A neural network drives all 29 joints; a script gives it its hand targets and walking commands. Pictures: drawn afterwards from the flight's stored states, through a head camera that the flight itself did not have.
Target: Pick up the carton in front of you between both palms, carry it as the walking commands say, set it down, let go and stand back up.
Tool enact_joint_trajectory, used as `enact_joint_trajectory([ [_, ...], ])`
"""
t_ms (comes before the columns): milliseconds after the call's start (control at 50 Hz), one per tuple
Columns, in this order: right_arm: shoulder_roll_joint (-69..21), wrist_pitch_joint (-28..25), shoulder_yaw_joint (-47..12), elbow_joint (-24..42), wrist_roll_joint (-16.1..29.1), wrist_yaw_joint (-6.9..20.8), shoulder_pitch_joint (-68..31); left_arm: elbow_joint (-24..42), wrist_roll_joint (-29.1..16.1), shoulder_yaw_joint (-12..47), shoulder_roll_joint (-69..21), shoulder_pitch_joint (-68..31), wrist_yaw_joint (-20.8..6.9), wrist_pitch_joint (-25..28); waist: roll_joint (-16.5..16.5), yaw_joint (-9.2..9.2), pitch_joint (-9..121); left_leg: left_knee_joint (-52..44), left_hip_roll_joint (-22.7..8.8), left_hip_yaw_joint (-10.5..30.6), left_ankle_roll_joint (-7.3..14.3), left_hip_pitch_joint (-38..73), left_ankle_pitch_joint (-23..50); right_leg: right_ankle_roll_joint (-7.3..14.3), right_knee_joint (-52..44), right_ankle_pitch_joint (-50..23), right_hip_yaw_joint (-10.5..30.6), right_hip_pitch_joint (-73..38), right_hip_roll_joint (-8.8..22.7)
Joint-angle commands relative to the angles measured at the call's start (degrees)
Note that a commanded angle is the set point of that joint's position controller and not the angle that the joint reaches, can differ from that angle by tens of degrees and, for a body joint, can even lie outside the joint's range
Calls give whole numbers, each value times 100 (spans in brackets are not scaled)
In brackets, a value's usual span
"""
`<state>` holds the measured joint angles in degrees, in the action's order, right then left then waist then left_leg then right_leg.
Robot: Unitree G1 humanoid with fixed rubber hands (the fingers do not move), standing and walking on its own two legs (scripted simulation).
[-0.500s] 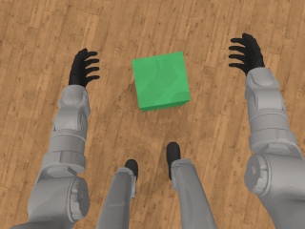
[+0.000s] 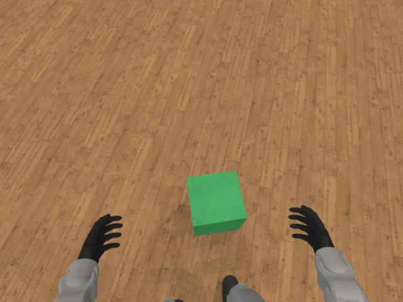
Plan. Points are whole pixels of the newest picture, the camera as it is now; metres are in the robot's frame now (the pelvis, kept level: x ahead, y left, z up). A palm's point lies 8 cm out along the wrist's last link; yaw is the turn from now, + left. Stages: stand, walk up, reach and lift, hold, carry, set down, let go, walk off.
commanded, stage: let go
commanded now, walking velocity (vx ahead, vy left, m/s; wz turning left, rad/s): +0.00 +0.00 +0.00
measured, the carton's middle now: (214, 205) +0.47 -0.05 -0.63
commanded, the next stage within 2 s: stand in 0.64 s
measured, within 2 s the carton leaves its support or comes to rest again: neither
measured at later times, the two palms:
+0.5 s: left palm (68, 277) +0.19 +0.24 -0.05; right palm (328, 278) +0.18 -0.22 -0.05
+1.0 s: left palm (72, 295) +0.16 +0.26 -0.11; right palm out of the picture +0.14 -0.24 -0.08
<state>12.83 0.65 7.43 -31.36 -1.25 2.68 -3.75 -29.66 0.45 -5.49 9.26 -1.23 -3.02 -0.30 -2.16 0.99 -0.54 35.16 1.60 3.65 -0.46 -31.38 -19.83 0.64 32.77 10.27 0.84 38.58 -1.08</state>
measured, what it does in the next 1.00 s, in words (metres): shifts its weight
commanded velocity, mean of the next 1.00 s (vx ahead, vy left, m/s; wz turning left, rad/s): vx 0.00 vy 0.00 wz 0.00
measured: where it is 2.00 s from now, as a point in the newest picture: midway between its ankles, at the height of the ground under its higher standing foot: outside the picture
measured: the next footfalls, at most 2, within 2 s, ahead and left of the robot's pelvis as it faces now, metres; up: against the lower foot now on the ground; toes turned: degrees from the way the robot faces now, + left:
none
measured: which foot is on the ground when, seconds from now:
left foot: down 0.00-1.00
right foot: down 0.00-1.00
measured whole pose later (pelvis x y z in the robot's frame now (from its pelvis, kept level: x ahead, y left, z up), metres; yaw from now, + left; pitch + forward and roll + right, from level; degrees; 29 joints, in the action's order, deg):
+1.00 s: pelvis +0.06 +0.02 +0.00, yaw -2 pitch +4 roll -1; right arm 14.2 -2.3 1.2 -38.1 -1.0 -1.7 20.6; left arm -43.6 1.6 0.1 14.5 17.7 1.0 3.3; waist 1.0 -0.7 5.3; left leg 33.0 0.8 2.0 1.3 -10.7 -26.5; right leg -0.5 34.3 18.5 2.2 20.1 -2.0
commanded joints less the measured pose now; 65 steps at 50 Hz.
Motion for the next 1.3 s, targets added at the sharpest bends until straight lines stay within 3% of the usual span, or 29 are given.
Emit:
enact_joint_trajectory([
  [0,505,-157,13,764,66,-17,411,702,-67,-10,602,422,-28,150,202,-22,1922,-946,-17,-184,-83,51,1394,-28,-212,-1577,124,-3748,-6],
  [120,478,-64,-181,1083,89,1,1307,914,-127,158,685,1043,-76,88,174,-77,960,-1455,-103,-128,-67,663,1582,-73,-695,-1615,52,-4388,-101],
  [320,569,473,-290,1315,93,143,1475,1021,-29,184,714,1076,-80,-395,-226,-98,-270,-1953,-263,-144,56,519,773,-130,-732,-967,-113,-4982,-216],
  [560,518,654,-304,1402,16,109,1548,1014,14,107,761,1170,-104,-586,119,-121,-44,-1655,-85,-164,-37,1151,1546,-110,-743,-1602,-34,-4948,-159],
  [580,561,447,-387,1127,108,24,2024,1401,162,175,838,1027,42,-896,-88,-271,269,-1546,27,-167,-87,1159,1463,-46,-556,-1862,-52,-5153,-160],
  [600,505,407,-423,1201,125,-16,1876,1334,121,213,796,1108,121,-986,7,-222,224,-1474,8,-127,-85,1106,1426,-58,-497,-1813,-70,-5060,-138],
  [620,519,399,-430,1245,139,-28,1779,1337,112,226,786,1118,165,-1034,21,-220,174,-1456,4,-121,-87,1099,1356,-65,-512,-1697,-75,-4945,-134],
  [640,677,126,-354,319,-181,-258,1908,157,208,155,1129,1790,354,-274,983,61,59,-1172,-376,-164,-157,1714,-605,-297,-1246,655,308,-2928,659],
  [660,793,-3,-311,419,-253,-356,2155,82,268,150,1281,1692,445,-10,1186,-146,-322,-1104,-416,-38,-121,1846,-712,-303,-1506,1826,646,-2206,638],
  [680,791,-109,-298,288,-250,-380,2160,32,265,175,1165,1519,459,160,953,-194,-431,-1045,-476,47,-64,1725,-638,-294,-1479,1848,727,-1870,636],
  [740,737,-383,-353,40,-116,-363,2070,-272,182,251,1015,1520,368,430,82,-153,271,-1111,-672,360,65,1533,-294,-158,-818,337,585,-2347,497],
  [800,683,-484,-395,-95,-52,-370,2043,-552,177,305,1050,1568,343,558,115,-128,612,-913,-643,315,34,1542,680,-30,-406,-960,658,-2608,555],
  [840,722,-472,-402,-190,-16,-397,2208,-729,160,332,1100,1710,364,555,47,-127,704,-759,-632,253,2,1653,1348,11,-220,-1354,638,-2564,537],
  [920,739,-396,-461,-282,28,-446,2470,-1008,111,394,1127,1949,416,464,-54,-122,667,-575,-641,175,35,1752,2264,29,-15,-1404,552,-2412,459],
  [1040,793,-288,-520,-378,65,-506,2723,-1270,79,464,1098,2090,463,337,34,-132,549,-439,-628,93,117,1840,3018,29,207,-1476,476,-2316,401],
  [1280,756,-139,-593,-708,77,-560,2893,-1694,55,511,1072,2183,541,131,112,-152,304,-492,-612,71,269,1959,3209,33,275,-1279,448,-2314,358],
])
